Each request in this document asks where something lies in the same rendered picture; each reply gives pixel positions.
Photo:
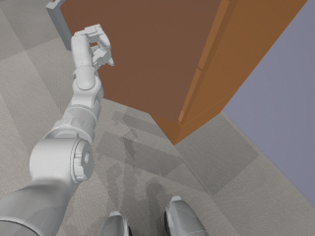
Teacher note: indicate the right robot thigh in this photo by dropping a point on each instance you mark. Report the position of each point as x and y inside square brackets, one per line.
[184, 219]

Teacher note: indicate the left robot shin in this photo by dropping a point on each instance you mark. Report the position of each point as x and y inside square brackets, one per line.
[115, 213]

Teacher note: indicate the robot left hand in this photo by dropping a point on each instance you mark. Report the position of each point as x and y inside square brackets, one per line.
[85, 55]

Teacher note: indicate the robot left upper arm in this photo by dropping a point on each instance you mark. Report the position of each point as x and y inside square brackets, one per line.
[58, 166]

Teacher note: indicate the left robot forearm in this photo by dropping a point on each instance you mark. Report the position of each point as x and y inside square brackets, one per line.
[81, 115]

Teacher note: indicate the handle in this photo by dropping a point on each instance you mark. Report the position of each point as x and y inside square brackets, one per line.
[58, 20]

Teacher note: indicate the cupboard door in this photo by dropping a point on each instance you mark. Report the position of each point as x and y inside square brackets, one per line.
[156, 46]

